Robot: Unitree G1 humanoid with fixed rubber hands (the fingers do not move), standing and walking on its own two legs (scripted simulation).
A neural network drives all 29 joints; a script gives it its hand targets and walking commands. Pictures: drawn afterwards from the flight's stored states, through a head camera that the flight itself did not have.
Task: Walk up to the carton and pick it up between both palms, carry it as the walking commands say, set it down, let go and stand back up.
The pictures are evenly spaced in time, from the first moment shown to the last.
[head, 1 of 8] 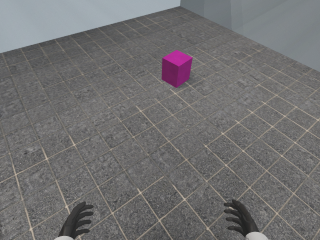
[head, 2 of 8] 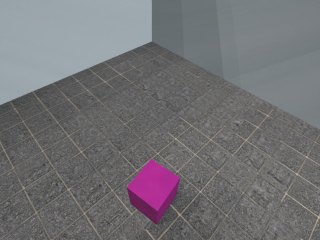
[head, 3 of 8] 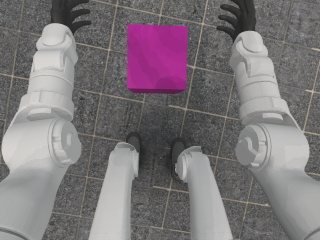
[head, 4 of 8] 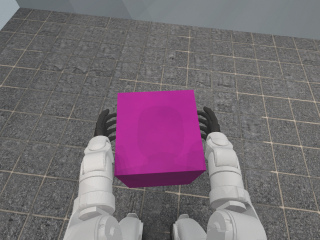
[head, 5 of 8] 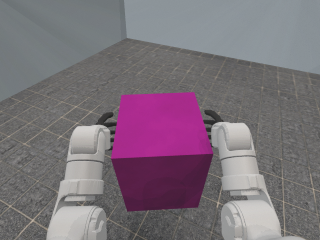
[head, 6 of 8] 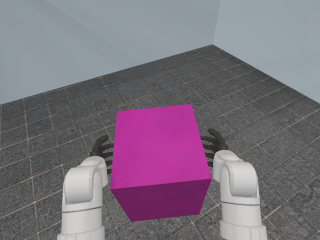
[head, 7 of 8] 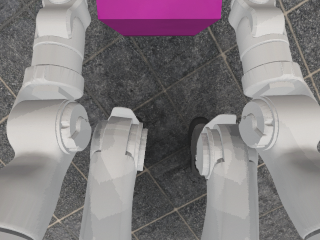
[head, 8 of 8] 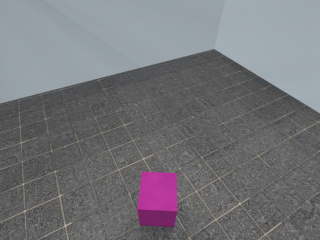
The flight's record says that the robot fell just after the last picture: no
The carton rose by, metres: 0.70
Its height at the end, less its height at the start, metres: +0.00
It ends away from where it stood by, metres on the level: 2.19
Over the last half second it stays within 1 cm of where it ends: yes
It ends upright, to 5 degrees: yes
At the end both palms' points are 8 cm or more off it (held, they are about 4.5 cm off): yes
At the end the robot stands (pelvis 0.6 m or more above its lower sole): yes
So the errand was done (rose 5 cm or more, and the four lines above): yes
